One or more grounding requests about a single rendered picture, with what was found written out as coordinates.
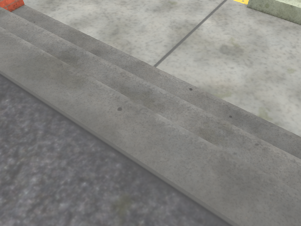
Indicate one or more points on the stairs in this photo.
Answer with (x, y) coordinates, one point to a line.
(258, 142)

